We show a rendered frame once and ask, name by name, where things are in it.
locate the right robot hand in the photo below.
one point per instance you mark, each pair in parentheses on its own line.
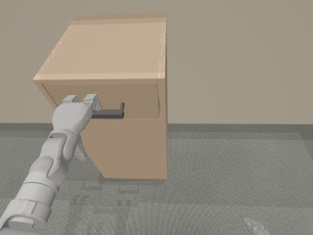
(256,227)

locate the drawer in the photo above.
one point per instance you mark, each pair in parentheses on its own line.
(141,99)

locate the cabinet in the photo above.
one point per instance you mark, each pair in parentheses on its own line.
(121,48)

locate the robot left forearm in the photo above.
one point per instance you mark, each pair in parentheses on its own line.
(32,205)

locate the handle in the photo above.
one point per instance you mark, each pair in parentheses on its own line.
(109,114)

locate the left robot hand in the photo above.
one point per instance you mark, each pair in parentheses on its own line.
(73,115)

